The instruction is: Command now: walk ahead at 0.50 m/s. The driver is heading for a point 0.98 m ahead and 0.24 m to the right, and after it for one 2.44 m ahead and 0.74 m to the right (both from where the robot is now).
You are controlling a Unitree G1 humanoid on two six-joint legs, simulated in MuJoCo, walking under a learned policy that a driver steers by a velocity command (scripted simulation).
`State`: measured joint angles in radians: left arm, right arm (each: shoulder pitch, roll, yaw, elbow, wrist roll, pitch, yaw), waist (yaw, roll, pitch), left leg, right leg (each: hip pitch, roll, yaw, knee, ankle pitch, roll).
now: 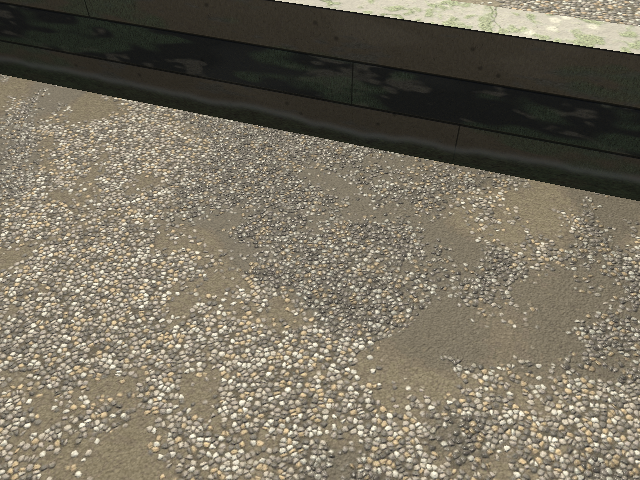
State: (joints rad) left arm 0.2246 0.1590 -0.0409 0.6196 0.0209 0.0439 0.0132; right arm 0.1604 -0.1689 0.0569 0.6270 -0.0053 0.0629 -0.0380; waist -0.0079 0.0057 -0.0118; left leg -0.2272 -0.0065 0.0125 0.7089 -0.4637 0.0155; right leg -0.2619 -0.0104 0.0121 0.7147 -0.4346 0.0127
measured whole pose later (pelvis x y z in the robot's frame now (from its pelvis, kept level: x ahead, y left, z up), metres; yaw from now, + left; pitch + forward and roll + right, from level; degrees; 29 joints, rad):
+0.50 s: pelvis +0.00 +0.00 +0.00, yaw +0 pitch -1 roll +0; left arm 0.22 0.16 -0.04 0.62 0.02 0.04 0.01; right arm 0.16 -0.17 0.06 0.63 -0.01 0.06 -0.04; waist -0.01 0.01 -0.01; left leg -0.23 -0.01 0.02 0.71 -0.46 0.02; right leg -0.26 -0.01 0.02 0.72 -0.43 0.01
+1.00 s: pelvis +0.01 +0.00 +0.02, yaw +0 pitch +0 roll +0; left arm 0.27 0.15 -0.04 0.69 0.01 0.03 0.02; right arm 0.21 -0.18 0.06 0.73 0.01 0.06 -0.05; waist -0.01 0.01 0.00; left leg -0.12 0.00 0.02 0.48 -0.36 0.01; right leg -0.16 -0.01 0.02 0.49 -0.33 0.01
